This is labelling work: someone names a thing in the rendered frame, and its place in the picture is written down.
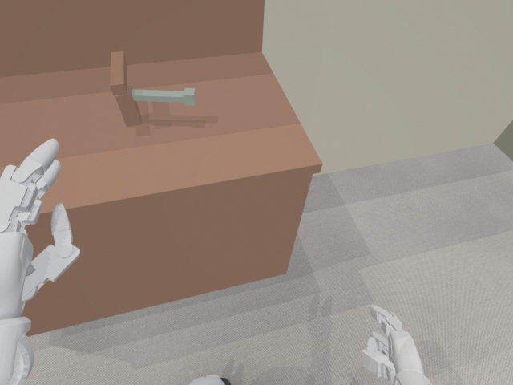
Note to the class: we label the left robot forearm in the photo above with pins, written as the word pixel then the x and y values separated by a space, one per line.
pixel 16 353

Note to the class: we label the robot left hand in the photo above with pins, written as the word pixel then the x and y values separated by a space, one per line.
pixel 20 192

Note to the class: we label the robot right hand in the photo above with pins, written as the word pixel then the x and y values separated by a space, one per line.
pixel 386 358

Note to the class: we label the tap lever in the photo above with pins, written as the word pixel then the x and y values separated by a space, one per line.
pixel 188 96

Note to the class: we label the counter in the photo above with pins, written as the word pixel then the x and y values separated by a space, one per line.
pixel 165 201

